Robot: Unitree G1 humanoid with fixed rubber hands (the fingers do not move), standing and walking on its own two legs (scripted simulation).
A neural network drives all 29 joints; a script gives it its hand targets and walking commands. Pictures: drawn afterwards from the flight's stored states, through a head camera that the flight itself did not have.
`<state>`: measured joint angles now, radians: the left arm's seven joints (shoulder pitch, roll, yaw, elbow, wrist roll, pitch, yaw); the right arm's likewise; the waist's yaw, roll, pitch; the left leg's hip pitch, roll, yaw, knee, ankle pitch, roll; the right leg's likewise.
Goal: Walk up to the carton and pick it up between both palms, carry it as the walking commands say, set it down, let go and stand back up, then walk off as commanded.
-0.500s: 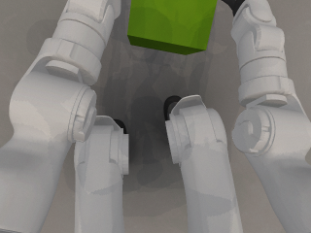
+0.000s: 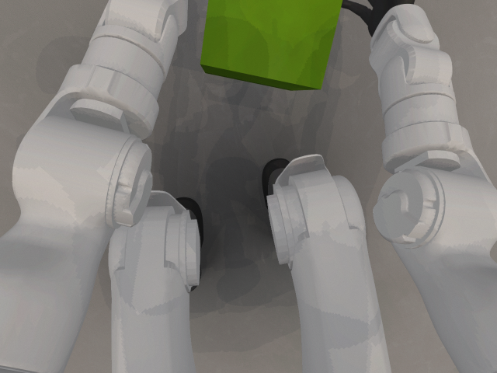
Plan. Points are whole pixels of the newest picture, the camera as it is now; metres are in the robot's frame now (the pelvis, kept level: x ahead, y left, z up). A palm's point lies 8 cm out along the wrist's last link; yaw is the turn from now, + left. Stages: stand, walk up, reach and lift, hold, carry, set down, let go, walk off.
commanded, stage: set down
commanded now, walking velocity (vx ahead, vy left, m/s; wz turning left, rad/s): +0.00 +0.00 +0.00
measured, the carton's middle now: out of the picture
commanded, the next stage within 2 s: none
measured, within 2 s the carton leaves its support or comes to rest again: neither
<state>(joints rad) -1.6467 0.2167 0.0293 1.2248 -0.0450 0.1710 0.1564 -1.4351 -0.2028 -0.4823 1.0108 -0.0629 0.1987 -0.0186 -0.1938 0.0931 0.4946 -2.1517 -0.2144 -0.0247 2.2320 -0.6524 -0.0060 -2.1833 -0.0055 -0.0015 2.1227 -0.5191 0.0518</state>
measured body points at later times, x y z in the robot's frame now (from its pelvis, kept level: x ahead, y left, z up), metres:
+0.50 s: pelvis +0.00 +0.00 +0.00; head +0.37 -0.04 +0.23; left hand +0.58 -0.01 -0.19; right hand +0.49 -0.27 -0.20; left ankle +0.09 +0.09 -0.35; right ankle +0.14 -0.13 -0.35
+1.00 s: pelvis +0.01 -0.01 -0.01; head +0.39 -0.04 +0.21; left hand +0.58 -0.01 -0.22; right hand +0.49 -0.28 -0.22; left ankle +0.09 +0.09 -0.35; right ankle +0.14 -0.13 -0.35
